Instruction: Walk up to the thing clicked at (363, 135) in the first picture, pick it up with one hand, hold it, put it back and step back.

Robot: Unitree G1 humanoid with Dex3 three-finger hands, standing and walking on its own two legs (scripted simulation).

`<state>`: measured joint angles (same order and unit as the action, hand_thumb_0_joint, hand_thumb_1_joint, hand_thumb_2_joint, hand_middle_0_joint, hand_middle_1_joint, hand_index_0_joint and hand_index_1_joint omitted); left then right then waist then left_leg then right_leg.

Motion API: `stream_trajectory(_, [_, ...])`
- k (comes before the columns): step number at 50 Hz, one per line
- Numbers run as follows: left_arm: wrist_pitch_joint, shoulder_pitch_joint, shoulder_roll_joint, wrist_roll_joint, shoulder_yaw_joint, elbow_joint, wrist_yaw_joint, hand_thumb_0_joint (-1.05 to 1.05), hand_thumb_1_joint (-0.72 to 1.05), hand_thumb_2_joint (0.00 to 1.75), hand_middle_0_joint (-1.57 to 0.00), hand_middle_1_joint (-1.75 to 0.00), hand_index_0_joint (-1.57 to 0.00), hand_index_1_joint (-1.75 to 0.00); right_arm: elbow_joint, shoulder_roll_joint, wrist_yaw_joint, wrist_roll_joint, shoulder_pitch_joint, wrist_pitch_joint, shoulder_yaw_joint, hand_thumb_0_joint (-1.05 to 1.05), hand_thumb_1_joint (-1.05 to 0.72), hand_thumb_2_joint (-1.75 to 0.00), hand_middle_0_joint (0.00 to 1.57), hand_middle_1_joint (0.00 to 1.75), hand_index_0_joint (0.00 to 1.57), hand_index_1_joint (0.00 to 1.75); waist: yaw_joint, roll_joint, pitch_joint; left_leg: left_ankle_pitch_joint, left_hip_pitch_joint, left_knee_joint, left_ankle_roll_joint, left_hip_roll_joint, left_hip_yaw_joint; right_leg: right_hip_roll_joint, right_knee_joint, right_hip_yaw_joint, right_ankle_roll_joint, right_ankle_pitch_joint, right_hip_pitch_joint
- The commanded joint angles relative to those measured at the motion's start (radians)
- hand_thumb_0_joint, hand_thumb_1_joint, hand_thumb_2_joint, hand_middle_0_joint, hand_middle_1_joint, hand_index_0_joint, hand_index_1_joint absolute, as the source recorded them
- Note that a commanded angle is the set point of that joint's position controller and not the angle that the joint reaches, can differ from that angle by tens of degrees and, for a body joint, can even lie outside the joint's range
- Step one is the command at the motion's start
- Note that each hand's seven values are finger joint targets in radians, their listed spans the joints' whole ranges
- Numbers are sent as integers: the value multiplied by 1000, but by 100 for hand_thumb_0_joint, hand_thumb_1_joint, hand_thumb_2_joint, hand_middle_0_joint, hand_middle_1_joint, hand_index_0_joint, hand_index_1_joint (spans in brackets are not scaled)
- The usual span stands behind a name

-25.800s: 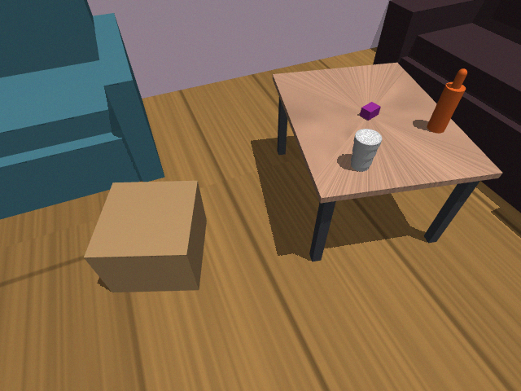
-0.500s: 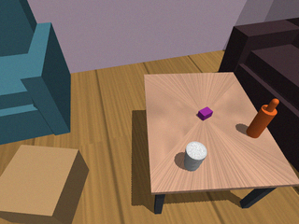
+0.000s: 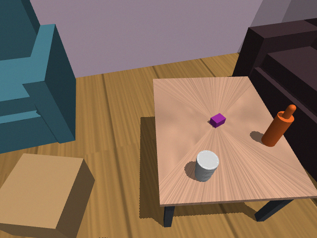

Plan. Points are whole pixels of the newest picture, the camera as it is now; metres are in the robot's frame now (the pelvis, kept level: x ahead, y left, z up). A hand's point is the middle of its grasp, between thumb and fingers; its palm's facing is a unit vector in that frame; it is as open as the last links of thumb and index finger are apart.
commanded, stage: stand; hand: right
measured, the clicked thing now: (204, 167) +0.45 -0.17 -0.25
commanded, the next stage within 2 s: step back in 0.64 s
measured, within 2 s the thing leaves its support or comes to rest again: neither
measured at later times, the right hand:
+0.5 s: hand out of the picture +0.07 -0.26 -0.15, palm faces -0.01 +0.93 -0.36, open 7.3 cm
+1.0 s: hand out of the picture +0.07 -0.30 -0.18, palm faces -0.02 +0.93 -0.37, open 7.3 cm
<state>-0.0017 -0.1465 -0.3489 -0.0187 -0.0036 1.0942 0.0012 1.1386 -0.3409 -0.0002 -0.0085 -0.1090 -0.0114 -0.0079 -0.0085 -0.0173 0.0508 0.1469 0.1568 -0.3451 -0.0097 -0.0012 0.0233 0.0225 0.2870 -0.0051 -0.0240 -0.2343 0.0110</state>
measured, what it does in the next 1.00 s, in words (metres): lifts its left foot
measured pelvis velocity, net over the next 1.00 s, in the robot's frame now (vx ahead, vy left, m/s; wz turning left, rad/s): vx -0.07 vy -0.03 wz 0.01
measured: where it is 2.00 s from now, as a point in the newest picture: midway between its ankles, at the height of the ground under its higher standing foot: outside the picture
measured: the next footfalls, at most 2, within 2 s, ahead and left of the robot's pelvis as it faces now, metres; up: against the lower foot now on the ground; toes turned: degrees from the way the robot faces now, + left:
left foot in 1.28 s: -0.11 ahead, +0.11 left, +0.00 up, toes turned +3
right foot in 1.68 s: -0.20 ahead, -0.13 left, +0.00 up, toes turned +2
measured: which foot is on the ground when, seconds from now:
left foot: down 0.00-0.90, up 0.92-1.00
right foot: down 0.00-1.00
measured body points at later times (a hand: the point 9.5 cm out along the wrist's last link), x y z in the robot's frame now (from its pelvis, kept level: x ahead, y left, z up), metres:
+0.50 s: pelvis +0.00 +0.00 +0.00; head +0.01 +0.01 +0.45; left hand +0.07 +0.30 -0.14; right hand +0.07 -0.30 -0.13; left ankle +0.03 +0.11 -0.75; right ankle -0.05 -0.13 -0.75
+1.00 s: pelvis -0.07 -0.03 -0.02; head +0.00 -0.05 +0.42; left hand +0.00 +0.29 -0.14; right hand +0.07 -0.35 -0.15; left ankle -0.03 +0.10 -0.70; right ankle -0.07 -0.14 -0.75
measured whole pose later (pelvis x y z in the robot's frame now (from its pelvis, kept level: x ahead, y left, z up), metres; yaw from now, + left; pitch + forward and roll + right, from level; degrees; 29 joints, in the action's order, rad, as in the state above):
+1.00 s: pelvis -0.07 -0.03 -0.02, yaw +1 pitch -1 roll +0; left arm 0.04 -0.14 -0.36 -0.04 -0.06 0.95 0.00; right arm 0.94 -0.42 -0.01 0.00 -0.03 0.07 -0.06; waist 0.02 0.04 0.17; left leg 0.47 0.50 -0.98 -0.01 0.09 -0.13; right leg -0.01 0.64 0.00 0.03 -0.35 0.28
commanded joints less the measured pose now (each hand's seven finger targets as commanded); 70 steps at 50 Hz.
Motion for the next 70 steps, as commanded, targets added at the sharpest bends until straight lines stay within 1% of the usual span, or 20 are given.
stream_trajectory(1, [-22,16,-204,4,-38,-55,13,0,90,90,-20,-30,-20,-30,-54,-221,-14,1,37,-19,-36,0,-90,-90,20,30,20,30,0,18,-63,-175,-82,35,-13,-131,-115,112,-50,77,36,151,73])
stream_trajectory(31, [-24,9,-205,4,-32,-56,13,0,90,90,-20,-30,-20,-30,-55,-223,-11,0,37,-18,-36,0,-90,-90,20,30,20,30,2,22,-64,-162,-78,37,-17,-132,-116,115,-50,76,39,132,82])
stream_trajectory(32, [-10,45,-276,22,-79,-73,17,0,90,90,-20,-30,-20,-30,-80,-281,-5,6,75,-2,-57,0,-90,-90,20,30,20,30,4,23,49,-348,0,-48,-46,-126,-136,83,54,67,45,274,172])
stream_trajectory(34, [-3,22,-243,27,-80,-99,21,0,90,90,-20,-30,-20,-30,-104,-279,-4,20,40,6,-66,0,-90,-90,20,30,20,30,-6,69,-60,-469,-29,-67,-97,-171,-150,48,173,22,52,263,132])
stream_trajectory(40, [38,-65,-196,17,-93,-143,15,0,90,90,-20,-30,-20,-30,-211,-314,-15,0,96,32,-100,0,-90,-90,20,30,20,30,24,223,-156,-336,65,-46,-254,-321,-265,-26,546,34,76,-287,202])
stream_trajectory(42, [41,-108,-184,17,-99,-139,13,0,90,90,-20,-30,-20,-30,-240,-303,-18,-6,138,42,-99,0,-90,-90,20,30,20,30,57,199,-125,-299,144,-115,-221,-295,-237,-10,456,44,74,-216,174])
stream_trajectory(44, [25,-107,-226,-5,-108,-146,16,0,90,90,-20,-30,-20,-30,-258,-252,-9,12,155,58,-86,0,-90,-90,20,30,20,30,66,7,-64,-91,176,-312,-95,-120,-141,75,114,141,67,51,224])
stream_trajectory(45, [17,-59,-312,-17,-129,-176,14,0,90,90,-20,-30,-20,-30,-274,-209,-10,21,128,61,-76,0,-90,-90,20,30,20,30,40,-176,-16,187,309,-452,-27,52,-89,230,-2,352,128,161,215])
stream_trajectory(46, [11,10,-352,-20,-134,-220,13,0,90,90,-20,-30,-20,-30,-262,-197,-13,11,74,69,-73,0,-90,-90,20,30,20,30,11,-163,-5,444,318,-632,-4,117,-149,319,-3,412,210,214,280])
stream_trajectory(47, [6,49,-394,-28,-139,-249,18,0,90,90,-20,-30,-20,-30,-262,-224,-22,4,42,73,-87,0,-90,-90,20,30,20,30,21,-225,-29,481,305,-784,-15,103,-193,403,3,497,322,297,352])
stream_trajectory(48, [5,95,-350,-21,-139,-271,21,0,90,90,-20,-30,-20,-30,-255,-256,-22,7,17,71,-97,0,-90,-90,20,30,20,30,-2,-171,-34,419,296,-875,-15,90,-233,370,31,442,323,331,343])
stream_trajectory(50, [3,147,-277,-19,-123,-285,24,0,90,90,-20,-30,-20,-30,-236,-265,-19,21,-45,63,-99,0,-90,-90,20,30,20,30,-38,-99,-74,338,344,-878,6,108,-209,222,140,224,240,472,188])
stream_trajectory(56, [10,-38,-268,-8,-126,-295,45,0,90,90,-20,-30,-20,-30,-296,-242,-29,0,31,46,-66,0,-90,-90,20,30,20,30,84,-130,-109,378,430,-659,29,59,-151,276,250,228,265,663,-92])
stream_trajectory(60, [19,-8,-293,-2,-134,-333,43,0,90,90,-20,-30,-20,-30,-287,-241,-21,-10,-38,38,-77,0,-90,-90,20,30,20,30,50,-170,-145,348,262,-393,9,17,-72,271,295,195,239,658,-19])
stream_trajectory(63, [30,50,-293,10,-126,-358,31,0,90,90,-20,-30,-20,-30,-252,-247,-14,-20,-141,31,-97,0,-90,-90,20,30,20,30,-22,-112,-160,-2,47,-111,-13,14,-25,203,383,130,154,438,158])
stream_trajectory(64, [34,27,-245,17,-115,-372,28,0,90,90,-20,-30,-20,-30,-271,-316,-15,-37,-127,29,-117,0,-90,-90,20,30,20,30,-17,61,-167,-206,-24,-80,-74,-159,-261,92,493,87,86,191,308])
stream_trajectory(65, [35,79,-225,24,-113,-380,36,0,90,90,-20,-30,-20,-30,-287,-417,-4,-17,-77,30,-131,0,-90,-90,20,30,20,30,-41,316,-149,-371,3,-21,-229,-329,-474,-124,671,0,46,-349,422])
stream_trajectory(66, [38,111,-241,3,-123,-362,47,0,90,90,-20,-30,-20,-30,-291,-422,-6,-22,-80,27,-137,0,-90,-90,20,30,20,30,-70,269,-141,-360,55,-5,-310,-393,-566,-130,867,147,40,-480,425])
stream_trajectory(68, [43,50,-222,21,-123,-329,48,0,90,90,-20,-30,-20,-30,-307,-310,-19,-24,19,30,-101,0,-90,-90,20,30,20,30,6,127,-89,-402,32,-65,-229,-274,-326,-132,982,206,53,-373,497])
stream_trajectory(70, [38,-36,-223,23,-120,-304,43,0,90,90,-20,-30,-20,-30,-326,-280,-30,-20,50,28,-96,0,-90,-90,20,30,20,30,37,177,-77,-436,-43,-108,-217,-250,-263,-115,996,183,40,-291,540])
